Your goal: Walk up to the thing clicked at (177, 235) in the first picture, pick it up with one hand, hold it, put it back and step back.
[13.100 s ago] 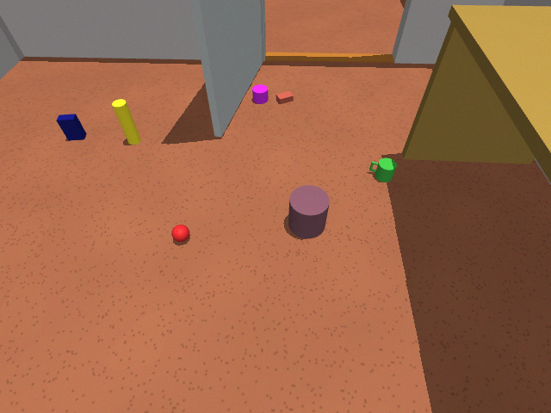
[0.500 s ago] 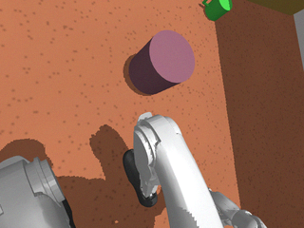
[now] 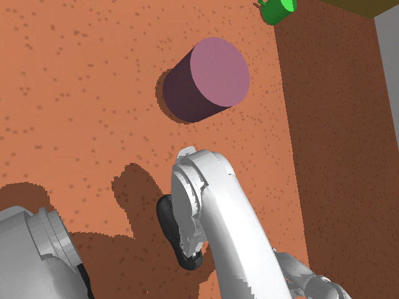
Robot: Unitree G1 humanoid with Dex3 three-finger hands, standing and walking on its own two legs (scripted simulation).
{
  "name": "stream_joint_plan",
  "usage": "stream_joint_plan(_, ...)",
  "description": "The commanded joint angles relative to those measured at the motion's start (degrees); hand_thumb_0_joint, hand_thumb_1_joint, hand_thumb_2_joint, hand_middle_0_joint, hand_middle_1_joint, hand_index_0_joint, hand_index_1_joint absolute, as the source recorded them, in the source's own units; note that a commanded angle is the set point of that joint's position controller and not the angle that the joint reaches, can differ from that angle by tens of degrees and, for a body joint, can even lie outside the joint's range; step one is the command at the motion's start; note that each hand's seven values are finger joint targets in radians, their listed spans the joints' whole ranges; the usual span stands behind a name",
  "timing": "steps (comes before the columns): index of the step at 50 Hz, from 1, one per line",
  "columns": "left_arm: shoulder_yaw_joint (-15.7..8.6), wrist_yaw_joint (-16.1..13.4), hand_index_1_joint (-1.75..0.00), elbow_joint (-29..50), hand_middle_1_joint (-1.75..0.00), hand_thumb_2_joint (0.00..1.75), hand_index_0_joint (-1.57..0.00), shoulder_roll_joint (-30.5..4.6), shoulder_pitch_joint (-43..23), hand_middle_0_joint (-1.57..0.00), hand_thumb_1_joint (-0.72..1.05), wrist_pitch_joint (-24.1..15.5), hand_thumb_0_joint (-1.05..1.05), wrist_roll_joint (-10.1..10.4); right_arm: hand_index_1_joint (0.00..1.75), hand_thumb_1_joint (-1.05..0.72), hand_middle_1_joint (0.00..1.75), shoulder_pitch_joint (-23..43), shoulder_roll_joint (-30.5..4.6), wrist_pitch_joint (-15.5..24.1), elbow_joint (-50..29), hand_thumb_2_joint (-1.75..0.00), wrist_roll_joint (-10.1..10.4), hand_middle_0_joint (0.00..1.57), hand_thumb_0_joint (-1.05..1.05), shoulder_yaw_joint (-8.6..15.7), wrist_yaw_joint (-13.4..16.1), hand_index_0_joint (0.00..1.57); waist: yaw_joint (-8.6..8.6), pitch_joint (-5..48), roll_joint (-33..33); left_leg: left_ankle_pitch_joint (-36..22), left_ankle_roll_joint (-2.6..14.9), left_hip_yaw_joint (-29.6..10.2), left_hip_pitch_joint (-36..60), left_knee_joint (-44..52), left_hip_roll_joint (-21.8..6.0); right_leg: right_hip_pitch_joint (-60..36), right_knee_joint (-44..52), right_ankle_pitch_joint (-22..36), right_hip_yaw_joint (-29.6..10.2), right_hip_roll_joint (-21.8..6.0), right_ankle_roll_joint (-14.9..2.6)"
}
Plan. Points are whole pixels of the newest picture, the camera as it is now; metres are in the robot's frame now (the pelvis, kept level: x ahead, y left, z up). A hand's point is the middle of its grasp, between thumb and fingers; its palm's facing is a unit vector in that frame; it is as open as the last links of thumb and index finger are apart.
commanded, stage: close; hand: left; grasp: from above
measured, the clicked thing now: out of the picture +0.44 +0.33 -0.26
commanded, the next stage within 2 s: settle in 1.10 s
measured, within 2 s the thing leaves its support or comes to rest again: leaves its support in 1.52 s
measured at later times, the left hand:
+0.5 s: hand out of the picture +0.42 +0.32 -0.25, palm faces -0.46 -0.16 -0.88, open 10.2 cm
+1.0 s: hand out of the picture +0.42 +0.32 -0.25, palm faces -0.45 -0.17 -0.87, open 8.8 cm
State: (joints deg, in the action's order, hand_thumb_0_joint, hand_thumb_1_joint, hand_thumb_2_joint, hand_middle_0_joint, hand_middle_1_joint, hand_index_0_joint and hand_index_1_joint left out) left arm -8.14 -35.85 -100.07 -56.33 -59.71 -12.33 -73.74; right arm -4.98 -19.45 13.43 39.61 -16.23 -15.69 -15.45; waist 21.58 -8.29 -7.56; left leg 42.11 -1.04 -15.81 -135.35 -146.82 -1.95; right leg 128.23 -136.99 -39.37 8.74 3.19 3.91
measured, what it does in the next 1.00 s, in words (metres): stands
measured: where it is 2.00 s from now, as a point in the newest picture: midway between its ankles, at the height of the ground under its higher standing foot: (137, 272)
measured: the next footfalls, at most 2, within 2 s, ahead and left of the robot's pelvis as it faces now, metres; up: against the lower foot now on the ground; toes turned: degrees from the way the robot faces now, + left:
none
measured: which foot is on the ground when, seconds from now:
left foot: down 0.00-1.00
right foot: down 0.00-1.00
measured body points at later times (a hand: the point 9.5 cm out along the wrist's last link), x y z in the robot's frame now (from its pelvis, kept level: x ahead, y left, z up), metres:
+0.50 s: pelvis +0.00 +0.00 +0.00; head +0.27 +0.13 +0.33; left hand +0.44 +0.33 -0.20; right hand +0.06 -0.25 -0.06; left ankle +0.06 +0.13 -0.27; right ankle +0.11 -0.12 -0.27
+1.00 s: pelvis -0.01 +0.00 +0.00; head +0.27 +0.13 +0.33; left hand +0.44 +0.33 -0.20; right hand +0.06 -0.26 -0.05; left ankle +0.06 +0.13 -0.27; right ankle +0.11 -0.12 -0.27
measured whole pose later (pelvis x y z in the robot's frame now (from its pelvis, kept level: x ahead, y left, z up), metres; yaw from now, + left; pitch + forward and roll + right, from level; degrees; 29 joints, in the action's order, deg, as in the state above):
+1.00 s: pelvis -0.01 +0.00 +0.00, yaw +0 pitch +28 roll -14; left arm -6.1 -36.8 -101.8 -57.1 -59.7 -13.4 -73.2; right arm -4.8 -20.1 14.3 39.0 -16.1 -17.0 -15.0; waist 21.6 -9.4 -8.4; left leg 41.5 -1.0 -16.2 -134.4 -146.4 -2.2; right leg 127.4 -136.2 -38.3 9.1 3.6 4.1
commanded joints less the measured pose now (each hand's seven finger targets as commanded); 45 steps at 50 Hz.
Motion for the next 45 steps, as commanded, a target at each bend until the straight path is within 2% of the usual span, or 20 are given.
stream_joint_plan(1,0.51,-1.69,-0.9,3.03,-0.94,0.76,-0.33,-11.04,-12.2,-0.3,-0.14,0.11,0.0,0.4,0.3,-0.89,0.3,-10.48,-18.41,0.05,1.1,-0.9,-0.15,0.2,0.0,5.56,0.34,0.2,2.57,33.94,29.53,-13.59,1.16,7.11,27.89,14.79,-1.11,-18.34,10.53,16.02,7.31,2.03,-4.66)
stream_joint_plan(5,-0.24,-1.4,-0.89,5.93,-0.93,0.73,-0.38,-12.87,-13.36,-0.33,-0.08,-0.79,0.0,1.26,0.3,-0.89,0.3,-10.82,-18.75,0.28,0.73,-0.9,0.04,0.2,0.0,5.28,0.43,0.2,2.18,35.93,29.53,-14.17,1.5,7.43,28.46,14.49,-1.03,-20.8,11.38,16.74,6.74,2.14,-4.53)
stream_joint_plan(9,1.08,-1.65,-0.87,6.37,-0.92,0.7,-0.4,-11.17,-13.55,-0.36,-0.04,-1.48,0.0,1.07,0.3,-0.89,0.3,-10.81,-18.39,0.05,1.0,-0.9,-0.06,0.2,0.0,5.08,0.59,0.2,2.52,37.02,30.31,-14.38,1.07,6.9,29.38,14.94,-1.16,-20.58,11.03,16.75,7.32,2.3,-4.69)
stream_joint_plan(10,0.34,-1.89,-0.86,6.85,-0.91,0.7,-0.4,-11.91,-13.71,-0.36,-0.04,-1.7,0.0,1.31,0.3,-0.89,0.3,-10.56,-18.08,0.03,1.13,-0.9,0.11,0.2,0.0,4.93,0.67,0.2,1.89,37.61,31.12,-14.58,0.82,6.59,30.26,15.25,-1.28,-20.17,10.76,16.76,7.56,2.21,-4.79)
stream_joint_plan(11,2.39,-1.6,-0.86,3.86,-0.91,0.71,-0.42,-9.72,-12.07,-0.38,-0.02,-1.37,0.0,0.71,0.3,-0.89,0.3,-9.69,-18.2,0.08,0.82,-0.9,-0.05,0.2,0.0,5.13,0.57,0.2,2.51,35.0,29.99,-13.27,1.02,6.82,28.84,14.69,-1.24,-19.16,10.53,15.94,7.32,2.24,-4.8)
stream_joint_plan(13,0.49,-2.52,-0.85,6.2,-0.9,0.71,-0.45,-12.25,-13.43,-0.41,0.03,-1.76,0.0,0.56,0.3,-0.89,0.3,-10.49,-18.15,-0.04,0.91,-0.9,-0.06,0.2,0.0,4.34,0.59,0.2,2.13,36.48,30.49,-14.46,0.89,6.43,29.63,15.11,-1.22,-19.79,10.61,16.85,7.69,2.14,-4.72)
stream_joint_plan(15,1.71,-2.82,-0.84,3.64,-0.88,0.69,-0.48,-10.4,-12.3,-0.43,0.05,-1.56,0.0,0.05,0.3,-0.89,0.3,-9.74,-18.35,0.13,0.9,-0.9,-0.22,0.2,0.0,4.66,0.4,0.2,2.52,33.48,30.57,-13.34,0.83,6.58,28.31,15.07,-1.26,-18.22,10.15,15.99,7.71,2.21,-4.81)
stream_joint_plan(16,0.96,-3.14,-0.83,4.58,-0.88,0.69,-0.49,-11.34,-13.3,-0.45,0.08,-1.6,0.0,0.16,0.3,-0.89,0.3,-9.62,-17.97,0.13,1.01,-0.9,-0.27,0.2,0.0,4.21,0.41,0.2,2.17,34.24,29.57,-13.36,0.83,6.23,28.14,15.55,-1.34,-18.32,10.57,15.74,7.88,2.36,-4.72)
stream_joint_plan(17,1.79,-3.16,-0.82,2.65,-0.87,0.67,-0.5,-10.66,-12.42,-0.45,0.08,-1.28,0.0,-0.2,0.3,-0.89,0.3,-9.93,-18.21,0.19,0.65,-0.9,-0.35,0.2,0.0,3.99,0.24,0.2,3.24,32.93,28.77,-13.31,1.09,6.7,27.79,14.63,-1.23,-19.02,10.75,16.27,7.64,2.36,-4.57)
stream_joint_plan(20,0.42,-3.67,-0.8,6.06,-0.85,0.65,-0.53,-12.89,-14.12,-0.48,0.13,-1.3,0.0,0.32,0.3,-0.89,0.3,-9.77,-18.9,0.82,0.58,-0.9,-0.14,0.2,0.0,4.43,0.19,0.2,2.15,35.69,30.08,-14.21,0.97,6.68,29.14,14.96,-1.21,-19.8,10.88,16.66,7.44,2.35,-4.62)
stream_joint_plan(21,0.59,-3.59,-0.79,3.99,-0.84,0.64,-0.54,-11.96,-13.11,-0.5,0.14,-0.94,0.0,0.29,0.3,-0.89,0.3,-10.07,-18.39,1.04,0.97,-0.9,-0.18,0.2,0.0,4.11,0.04,0.2,2.52,34.58,30.07,-14.34,0.81,6.47,29.45,14.98,-1.28,-19.36,10.3,16.76,7.6,2.09,-4.63)
stream_joint_plan(22,2.47,-3.37,-0.79,4.18,-0.84,0.62,-0.56,-10.08,-14.02,-0.51,0.16,-0.96,0.0,0.46,0.3,-0.89,0.3,-9.41,-19.04,1.32,0.32,-0.9,-0.29,0.2,0.0,4.44,-0.06,0.2,3.0,34.16,30.16,-14.0,0.91,6.49,28.73,14.95,-1.36,-18.92,10.45,16.6,7.59,2.37,-4.61)
stream_joint_plan(25,0.09,-3.84,-0.77,4.3,-0.82,0.59,-0.59,-13.12,-14.58,-0.53,0.2,-0.9,0.0,1.27,0.3,-0.89,0.3,-10.82,-18.72,1.47,0.55,-0.9,-0.28,0.2,0.0,3.66,-0.09,0.2,3.24,34.37,27.83,-13.04,1.39,6.79,27.25,14.48,-1.25,-20.85,11.79,16.13,7.34,2.27,-4.26)
stream_joint_plan(28,0.76,-3.3,-0.75,3.24,-0.8,0.6,-0.63,-13.35,-13.36,-0.58,0.23,-0.58,0.0,1.65,0.3,-0.89,0.3,-9.71,-18.88,1.61,0.35,-0.9,0.24,0.2,0.0,3.93,0.34,0.2,2.92,33.42,26.49,-10.97,1.52,7.06,26.26,14.26,-1.36,-20.89,12.51,14.29,6.72,2.43,-4.19)
stream_joint_plan(29,-0.31,-3.38,-0.74,6.9,-0.79,0.6,-0.64,-14.72,-14.91,-0.59,0.25,-0.93,0.0,1.52,0.3,-0.89,0.3,-11.04,-19.53,1.63,0.36,-0.9,0.08,0.2,0.0,4.26,0.32,0.2,2.43,36.52,28.81,-13.42,1.4,7.04,28.22,14.46,-1.31,-21.96,12.27,16.22,6.91,2.41,-4.25)
stream_joint_plan(31,1.09,-3.05,-0.73,3.96,-0.79,0.56,-0.66,-12.58,-13.06,-0.6,0.28,-0.7,0.0,1.71,0.3,-0.89,0.3,-9.95,-19.04,1.66,0.13,-0.9,0.31,0.2,0.0,4.32,0.41,0.2,2.5,34.29,26.87,-12.07,1.51,7.03,26.32,14.28,-1.33,-20.93,12.03,15.14,6.89,2.41,-4.27)
stream_joint_plan(34,0.65,-2.81,-0.72,4.92,-0.78,0.57,-0.69,-13.25,-13.73,-0.64,0.33,-1.15,0.0,1.99,0.3,-0.89,0.3,-10.62,-18.85,1.5,0.28,-0.9,0.23,0.2,0.0,4.1,0.54,0.2,2.88,34.47,27.56,-11.68,1.6,7.0,26.59,14.21,-1.27,-21.17,12.28,14.89,6.98,2.33,-4.23)
stream_joint_plan(36,-0.18,-2.85,-0.71,5.36,-0.76,0.57,-0.71,-14.18,-12.88,-0.66,0.34,-1.19,0.0,1.95,0.3,-0.89,0.3,-10.74,-19.12,1.35,0.47,-0.9,0.27,0.2,0.0,4.37,0.67,0.2,1.98,35.71,28.02,-12.93,1.33,6.84,27.8,14.97,-1.36,-21.88,12.25,15.61,7.0,2.49,-4.42)
stream_joint_plan(41,0.76,-3.0,-0.71,5.48,-0.75,0.61,-0.76,-13.26,-13.78,-0.72,0.41,-1.47,0.0,1.54,0.3,-0.89,0.3,-10.68,-18.77,0.86,0.45,-0.9,0.34,0.2,0.0,4.25,0.73,0.2,2.62,35.41,27.75,-13.24,1.36,6.9,27.37,14.58,-1.49,-22.07,12.3,16.37,6.75,2.67,-4.38)
stream_joint_plan(45,2.87,-3.16,-0.72,3.97,-0.77,0.61,-0.79,-10.46,-13.63,-0.74,0.45,-1.27,0.0,1.31,0.3,-0.89,0.3,-9.65,-18.92,1.15,0.35,-0.9,0.28,0.2,0.0,4.61,0.75,0.2,3.13,34.09,28.62,-13.12,0.99,6.42,28.43,14.89,-1.58,-20.17,11.37,16.28,7.45,2.66,-4.62)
